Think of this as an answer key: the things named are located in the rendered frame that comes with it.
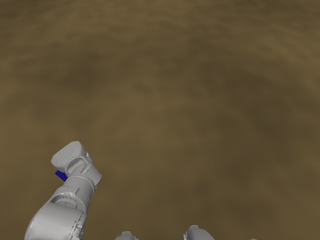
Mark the cube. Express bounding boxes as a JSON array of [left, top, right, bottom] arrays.
[[55, 170, 68, 182]]

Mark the left robot hand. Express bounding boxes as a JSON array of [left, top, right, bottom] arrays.
[[51, 141, 93, 173]]

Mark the left robot arm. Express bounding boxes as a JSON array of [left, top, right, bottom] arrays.
[[24, 155, 102, 240]]

